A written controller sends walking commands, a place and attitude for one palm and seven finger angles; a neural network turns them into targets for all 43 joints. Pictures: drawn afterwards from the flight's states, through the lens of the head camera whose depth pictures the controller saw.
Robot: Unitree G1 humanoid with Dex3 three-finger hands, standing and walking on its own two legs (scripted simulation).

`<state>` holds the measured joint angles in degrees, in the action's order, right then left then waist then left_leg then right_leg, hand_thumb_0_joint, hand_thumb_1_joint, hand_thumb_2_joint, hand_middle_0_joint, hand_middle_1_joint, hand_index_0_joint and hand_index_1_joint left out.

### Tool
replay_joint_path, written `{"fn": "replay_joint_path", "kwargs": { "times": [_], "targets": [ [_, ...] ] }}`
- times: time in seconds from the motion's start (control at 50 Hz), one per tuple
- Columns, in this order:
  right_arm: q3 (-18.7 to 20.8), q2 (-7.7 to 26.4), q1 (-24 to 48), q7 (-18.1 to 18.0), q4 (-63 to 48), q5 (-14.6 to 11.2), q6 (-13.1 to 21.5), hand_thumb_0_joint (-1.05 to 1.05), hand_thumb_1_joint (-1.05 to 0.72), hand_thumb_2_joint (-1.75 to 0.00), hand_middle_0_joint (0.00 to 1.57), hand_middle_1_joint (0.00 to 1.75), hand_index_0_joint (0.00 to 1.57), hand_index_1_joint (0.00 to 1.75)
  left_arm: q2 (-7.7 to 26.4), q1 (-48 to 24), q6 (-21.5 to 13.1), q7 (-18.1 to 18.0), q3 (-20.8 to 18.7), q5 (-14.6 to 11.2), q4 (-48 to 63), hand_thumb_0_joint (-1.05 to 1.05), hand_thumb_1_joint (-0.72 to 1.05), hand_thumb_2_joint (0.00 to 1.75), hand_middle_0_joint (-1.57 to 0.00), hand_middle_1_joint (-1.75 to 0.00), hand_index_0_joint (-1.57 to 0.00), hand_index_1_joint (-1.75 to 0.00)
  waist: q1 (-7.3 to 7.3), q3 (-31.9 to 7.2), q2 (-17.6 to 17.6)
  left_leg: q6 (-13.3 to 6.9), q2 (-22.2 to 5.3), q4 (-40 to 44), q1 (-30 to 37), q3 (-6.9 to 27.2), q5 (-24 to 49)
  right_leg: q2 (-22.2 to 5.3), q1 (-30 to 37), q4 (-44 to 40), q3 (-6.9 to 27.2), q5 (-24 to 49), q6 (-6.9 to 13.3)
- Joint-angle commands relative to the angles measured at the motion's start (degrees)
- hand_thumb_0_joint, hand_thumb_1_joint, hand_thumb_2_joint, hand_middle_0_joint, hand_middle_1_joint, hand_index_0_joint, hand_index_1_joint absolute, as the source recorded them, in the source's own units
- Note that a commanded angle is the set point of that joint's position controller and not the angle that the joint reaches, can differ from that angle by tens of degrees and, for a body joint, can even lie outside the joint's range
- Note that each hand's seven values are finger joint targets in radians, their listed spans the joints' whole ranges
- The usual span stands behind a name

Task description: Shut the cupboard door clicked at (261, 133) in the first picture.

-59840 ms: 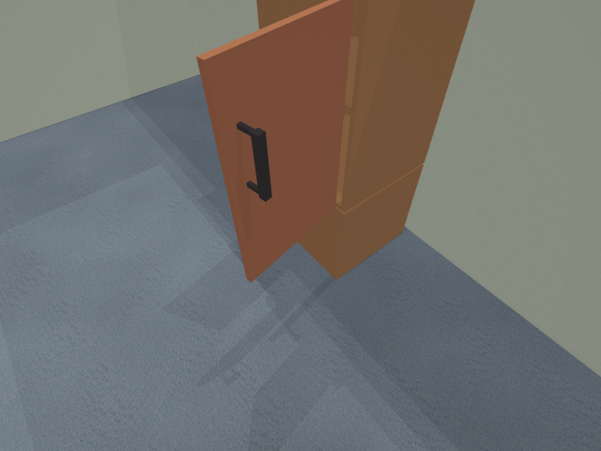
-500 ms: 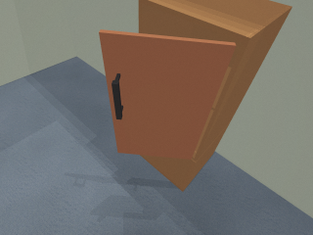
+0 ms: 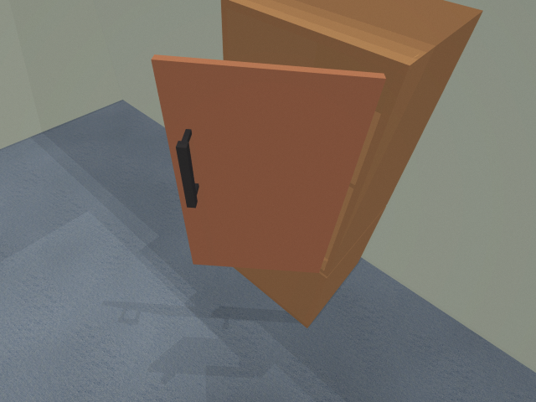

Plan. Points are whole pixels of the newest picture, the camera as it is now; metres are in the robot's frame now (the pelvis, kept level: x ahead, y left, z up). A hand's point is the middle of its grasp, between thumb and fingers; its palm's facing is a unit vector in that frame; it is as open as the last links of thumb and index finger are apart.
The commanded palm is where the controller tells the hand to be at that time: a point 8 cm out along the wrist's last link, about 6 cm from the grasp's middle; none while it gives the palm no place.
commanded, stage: look again from close up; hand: left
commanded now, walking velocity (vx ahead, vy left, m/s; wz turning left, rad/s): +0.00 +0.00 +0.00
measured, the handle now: (189, 170) +0.50 +0.19 +0.05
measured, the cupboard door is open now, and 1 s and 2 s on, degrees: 38 38 38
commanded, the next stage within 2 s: shuffle to correct the standing spot in 0.80 s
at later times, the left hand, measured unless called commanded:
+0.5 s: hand out of the picture +0.01 +0.19 -0.18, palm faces -0.01 -0.98 -0.21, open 7.4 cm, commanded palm none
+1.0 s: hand out of the picture -0.01 +0.18 -0.18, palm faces +0.01 -0.98 -0.19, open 7.4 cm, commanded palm none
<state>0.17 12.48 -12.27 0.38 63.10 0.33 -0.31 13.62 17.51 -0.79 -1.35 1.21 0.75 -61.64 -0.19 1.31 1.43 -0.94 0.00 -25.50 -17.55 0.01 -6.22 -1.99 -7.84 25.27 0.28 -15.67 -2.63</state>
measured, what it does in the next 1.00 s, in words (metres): stands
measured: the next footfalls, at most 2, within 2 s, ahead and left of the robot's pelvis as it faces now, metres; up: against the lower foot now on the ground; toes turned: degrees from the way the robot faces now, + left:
none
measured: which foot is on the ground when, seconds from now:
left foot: down 0.00-1.00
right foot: down 0.00-1.00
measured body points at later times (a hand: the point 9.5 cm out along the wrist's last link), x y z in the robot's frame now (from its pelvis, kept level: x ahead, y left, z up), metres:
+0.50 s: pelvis +0.01 +0.00 +0.00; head +0.01 +0.02 +0.45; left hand +0.02 +0.24 -0.16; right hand +0.05 -0.25 -0.14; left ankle +0.08 +0.11 -0.74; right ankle -0.02 -0.15 -0.74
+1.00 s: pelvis +0.01 +0.00 +0.00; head +0.01 +0.02 +0.45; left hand -0.01 +0.24 -0.16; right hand +0.04 -0.24 -0.15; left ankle +0.08 +0.11 -0.74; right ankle -0.02 -0.15 -0.74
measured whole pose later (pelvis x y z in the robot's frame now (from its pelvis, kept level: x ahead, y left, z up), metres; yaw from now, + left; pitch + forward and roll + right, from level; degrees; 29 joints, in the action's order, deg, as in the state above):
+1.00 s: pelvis +0.01 +0.00 +0.00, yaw +0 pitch -2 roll -1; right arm 0.2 10.5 -12.6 -0.2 64.3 0.5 -0.5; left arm 11.7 19.4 -0.5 -1.7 0.9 0.8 -63.0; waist -0.5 1.1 1.6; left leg -1.0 0.4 -24.8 -16.3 -0.5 -7.0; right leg -2.5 -6.5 24.1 0.6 -16.1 -2.7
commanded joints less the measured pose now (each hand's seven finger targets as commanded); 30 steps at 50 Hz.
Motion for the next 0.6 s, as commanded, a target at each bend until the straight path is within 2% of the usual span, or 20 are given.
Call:
{"fn": "replay_joint_path", "kwargs": {
  "times": [0.0,0.08,0.2,0.22,0.32,0.34,0.36,0.42,0.58],
  "targets": [
    [1.5,8.7,0.3,-0.7,-2.7,0.1,1.5,0.00,-0.90,-0.90,0.20,0.30,0.20,0.30,7.3,3.2,-0.9,-0.3,-1.8,0.1,1.9,0.00,0.90,0.90,-0.20,-0.30,-0.20,-0.30,-0.09,1.5,-1.9,-0.3,-4.7,6.3,3.8,6.1,-8.6,-3.7,-6.6,-6.9,3.9,-3.6,4.1],
    [1.4,8.4,0.1,-0.8,-2.5,0.0,1.6,0.00,-0.90,-0.90,0.20,0.30,0.20,0.30,7.0,3.2,-1.0,-0.4,-1.9,0.1,1.9,0.00,0.90,0.90,-0.20,-0.30,-0.20,-0.30,-0.19,1.1,-0.9,-0.3,-4.7,5.2,4.3,5.5,-4.9,-3.7,-5.6,-6.7,3.7,-1.0,4.0],
    [1.3,8.1,0.0,-0.9,-2.0,0.0,1.6,0.00,-0.90,-0.90,0.20,0.30,0.20,0.30,6.3,2.9,-0.8,-0.5,-1.8,0.1,1.8,0.00,0.90,0.90,-0.20,-0.30,-0.20,-0.30,-0.06,0.7,-1.9,-0.4,-5.2,5.9,4.8,5.8,-4.7,-3.4,-4.9,-6.4,3.5,-0.2,3.8],
    [1.4,8.0,0.1,-0.9,-2.0,0.0,1.5,0.00,-0.90,-0.90,0.20,0.30,0.20,0.30,6.2,3.0,-0.8,-0.5,-1.8,0.1,1.7,0.00,0.90,0.90,-0.20,-0.30,-0.20,-0.30,-0.25,1.6,-1.7,-0.4,-5.2,6.2,4.3,6.0,-5.7,-3.5,-5.0,-6.5,3.2,-0.6,3.7],
    [1.3,7.9,0.2,-1.0,-2.0,0.0,1.7,0.00,-0.90,-0.90,0.20,0.30,0.20,0.30,6.0,3.2,-0.8,-0.4,-1.8,0.1,1.6,0.00,0.90,0.90,-0.20,-0.30,-0.20,-0.30,-0.25,0.6,-2.1,-0.4,-5.3,6.1,5.2,5.7,-4.2,-3.6,-4.3,-6.5,3.1,0.9,3.6],
    [1.3,7.7,0.3,-1.0,-2.0,-0.1,1.6,0.00,-0.90,-0.90,0.20,0.30,0.20,0.30,5.9,3.4,-0.8,-0.5,-1.8,0.2,1.5,0.00,0.90,0.90,-0.20,-0.30,-0.20,-0.30,-0.36,1.0,-0.9,-0.6,-5.3,5.7,5.6,5.6,-2.9,-3.5,-4.4,-6.7,3.2,1.7,3.6],
    [1.4,7.9,0.2,-1.0,-2.1,-0.1,1.7,0.00,-0.90,-0.90,0.20,0.30,0.20,0.30,5.9,3.1,-0.8,-0.5,-1.8,0.2,1.5,0.00,0.90,0.90,-0.20,-0.30,-0.20,-0.30,-0.19,0.7,-1.1,-0.5,-5.3,5.5,5.7,5.3,-2.0,-3.6,-4.2,-6.6,3.2,2.2,3.6],
    [1.4,7.8,0.4,-1.0,-1.9,0.0,1.5,0.00,-0.90,-0.90,0.20,0.30,0.20,0.30,5.7,3.2,-0.6,-0.5,-1.8,0.2,1.3,0.00,0.90,0.90,-0.20,-0.30,-0.20,-0.30,-0.21,1.5,-2.3,-0.4,-5.4,6.9,5.2,6.0,-6.0,-3.4,-4.8,-6.8,3.0,-0.2,3.4],
    [1.4,7.7,0.6,-1.0,-2.1,0.0,1.4,0.00,-0.90,-0.90,0.20,0.30,0.20,0.30,5.5,3.7,-0.8,-0.5,-1.8,0.3,1.3,0.00,0.90,0.90,-0.20,-0.30,-0.20,-0.30,-0.22,2.0,-0.9,-0.4,-5.1,6.7,5.4,5.6,-5.2,-3.7,-4.9,-7.4,3.0,0.4,3.4]
  ]
}}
